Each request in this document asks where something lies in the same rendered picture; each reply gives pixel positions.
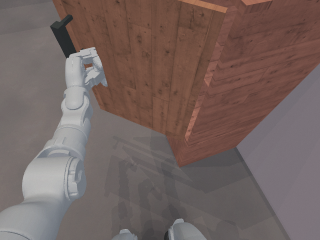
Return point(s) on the robot shin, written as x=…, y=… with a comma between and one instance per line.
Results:
x=178, y=221
x=124, y=231

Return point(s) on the robot left hand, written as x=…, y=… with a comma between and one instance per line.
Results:
x=77, y=76

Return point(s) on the robot right shin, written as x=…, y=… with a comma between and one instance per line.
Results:
x=178, y=221

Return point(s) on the robot left upper arm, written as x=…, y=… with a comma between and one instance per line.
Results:
x=50, y=186

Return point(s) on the left robot forearm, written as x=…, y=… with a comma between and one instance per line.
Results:
x=72, y=133

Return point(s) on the robot left shin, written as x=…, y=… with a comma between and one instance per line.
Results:
x=124, y=231

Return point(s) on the cupboard door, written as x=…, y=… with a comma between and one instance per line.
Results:
x=154, y=54

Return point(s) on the handle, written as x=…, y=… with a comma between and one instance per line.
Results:
x=62, y=36

